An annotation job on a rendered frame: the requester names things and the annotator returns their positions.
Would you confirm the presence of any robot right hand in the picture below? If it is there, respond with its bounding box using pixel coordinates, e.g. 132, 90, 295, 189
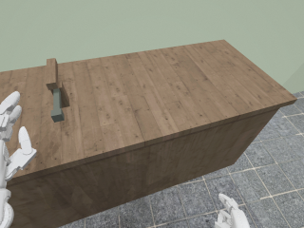
215, 193, 251, 228

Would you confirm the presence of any left robot forearm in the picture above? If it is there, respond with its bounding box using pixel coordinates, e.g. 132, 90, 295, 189
0, 188, 14, 228

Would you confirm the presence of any tap lever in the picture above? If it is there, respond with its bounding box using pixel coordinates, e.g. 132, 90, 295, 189
50, 88, 65, 123

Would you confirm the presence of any counter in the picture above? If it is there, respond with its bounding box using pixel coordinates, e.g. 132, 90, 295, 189
0, 39, 297, 228

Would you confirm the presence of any robot left hand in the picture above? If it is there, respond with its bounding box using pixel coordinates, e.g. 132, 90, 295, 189
0, 91, 37, 189

